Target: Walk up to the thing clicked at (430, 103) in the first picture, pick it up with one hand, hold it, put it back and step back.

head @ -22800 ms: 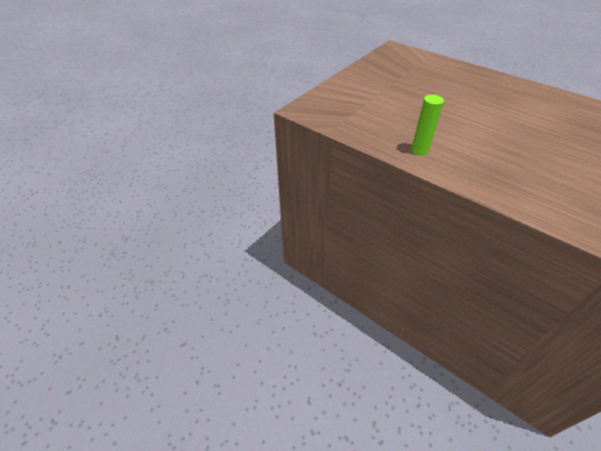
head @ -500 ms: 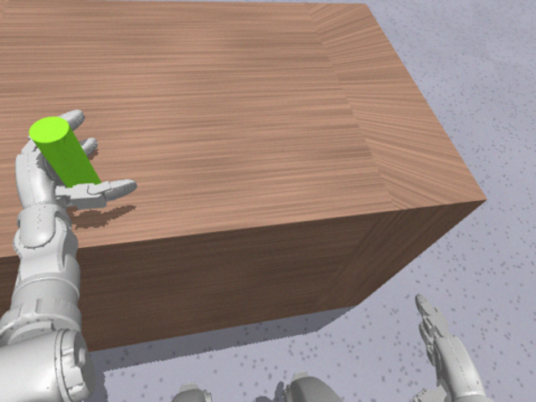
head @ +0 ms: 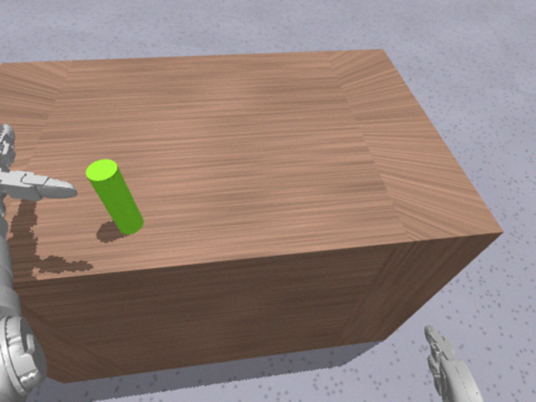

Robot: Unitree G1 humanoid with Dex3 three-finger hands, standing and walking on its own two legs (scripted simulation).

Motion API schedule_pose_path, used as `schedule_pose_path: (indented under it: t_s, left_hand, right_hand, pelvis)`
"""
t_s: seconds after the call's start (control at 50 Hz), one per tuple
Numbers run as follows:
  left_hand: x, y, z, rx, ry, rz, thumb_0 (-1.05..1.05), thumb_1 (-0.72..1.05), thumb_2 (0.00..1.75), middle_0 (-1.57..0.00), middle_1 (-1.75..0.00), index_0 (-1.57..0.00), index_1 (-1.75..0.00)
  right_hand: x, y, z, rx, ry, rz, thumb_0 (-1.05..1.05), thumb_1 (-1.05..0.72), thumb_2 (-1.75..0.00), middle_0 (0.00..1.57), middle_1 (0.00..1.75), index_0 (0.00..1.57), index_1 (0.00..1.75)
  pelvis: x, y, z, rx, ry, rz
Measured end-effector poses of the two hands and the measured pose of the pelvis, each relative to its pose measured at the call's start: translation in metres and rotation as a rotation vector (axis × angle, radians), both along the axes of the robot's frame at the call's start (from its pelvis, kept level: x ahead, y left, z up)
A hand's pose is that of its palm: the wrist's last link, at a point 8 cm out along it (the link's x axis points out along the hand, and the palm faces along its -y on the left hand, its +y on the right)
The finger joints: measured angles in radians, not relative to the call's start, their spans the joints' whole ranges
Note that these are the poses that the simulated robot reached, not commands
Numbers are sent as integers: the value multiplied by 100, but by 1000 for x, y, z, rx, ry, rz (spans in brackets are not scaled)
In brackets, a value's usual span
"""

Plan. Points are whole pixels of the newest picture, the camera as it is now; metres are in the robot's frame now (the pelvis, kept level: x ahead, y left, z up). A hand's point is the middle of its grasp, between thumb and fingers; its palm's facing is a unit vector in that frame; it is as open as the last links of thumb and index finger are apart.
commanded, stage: sink last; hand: left
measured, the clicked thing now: (117, 199) +0.45 +0.22 +0.05
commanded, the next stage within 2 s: home in 1.18 s
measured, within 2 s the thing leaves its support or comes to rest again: neither
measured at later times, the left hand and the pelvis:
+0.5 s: hand out of the picture +0.32 +0.31 +0.12, palm faces +0.36 -0.86 -0.37, open 17.6 cm; pelvis +0.01 +0.00 +0.02, yaw +1 degrees
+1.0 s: hand out of the picture +0.15 +0.23 +0.14, palm faces +0.35 -0.84 -0.42, open 17.4 cm; pelvis -0.02 -0.02 +0.01, yaw +2 degrees
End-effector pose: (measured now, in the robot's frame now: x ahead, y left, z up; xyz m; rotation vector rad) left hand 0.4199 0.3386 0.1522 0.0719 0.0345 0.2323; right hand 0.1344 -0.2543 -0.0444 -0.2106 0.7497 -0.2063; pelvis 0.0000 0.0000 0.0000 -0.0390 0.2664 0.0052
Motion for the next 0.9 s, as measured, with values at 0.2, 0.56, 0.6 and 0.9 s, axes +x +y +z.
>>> schedule_pose_path:
  t_s: [0.2,0.56,0.6,0.9]
  left_hand:
    - [-40,43,-16,127,185,186,-1,-53,3,-6,-5,-6,-5]
    - [-170,-14,-14,290,70,128,-2,-55,1,-6,-3,-6,-4]
    - [-191,-25,-12,289,48,123,-2,-54,1,-6,-3,-6,-4]
    - [-298,-78,0,329,56,91,-1,-52,0,-6,-4,-7,-4]
  right_hand:
    - [-5,-7,2,7,69,-2,-1,56,-5,6,6,6,6]
    - [22,-3,18,49,-78,-5,-1,52,-6,6,6,6,6]
    - [22,-8,21,37,-84,-17,-1,52,-6,6,6,6,6]
    - [13,-18,17,45,-139,-18,-1,52,-5,6,6,6,6]
  pelvis:
    - [-3,-3,11,15,-40,4]
    - [6,0,19,22,-140,11]
    - [5,-1,19,25,-153,13]
    - [-10,-14,12,40,-184,30]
